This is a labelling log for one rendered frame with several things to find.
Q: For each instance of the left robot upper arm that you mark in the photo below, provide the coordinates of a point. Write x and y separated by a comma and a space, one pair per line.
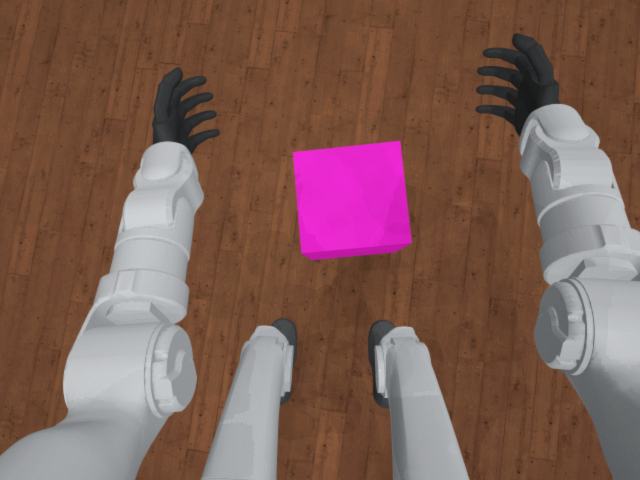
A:
122, 383

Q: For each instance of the carton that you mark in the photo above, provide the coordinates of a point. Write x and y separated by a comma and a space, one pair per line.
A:
351, 200

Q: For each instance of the right robot upper arm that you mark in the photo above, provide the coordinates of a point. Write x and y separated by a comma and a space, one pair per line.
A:
590, 330

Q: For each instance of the right robot foot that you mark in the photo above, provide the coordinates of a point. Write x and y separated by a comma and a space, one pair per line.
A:
377, 331

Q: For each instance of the robot left forearm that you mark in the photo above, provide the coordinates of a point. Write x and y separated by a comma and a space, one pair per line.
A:
146, 282

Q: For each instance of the robot left hand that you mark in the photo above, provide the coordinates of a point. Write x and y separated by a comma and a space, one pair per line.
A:
169, 124

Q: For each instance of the left robot shin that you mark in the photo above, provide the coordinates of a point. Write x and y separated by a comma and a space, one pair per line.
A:
265, 331

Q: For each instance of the robot right forearm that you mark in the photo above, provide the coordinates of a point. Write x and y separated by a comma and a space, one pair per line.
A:
578, 205

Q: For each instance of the robot right hand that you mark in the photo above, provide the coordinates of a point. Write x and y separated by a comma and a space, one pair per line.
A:
534, 80

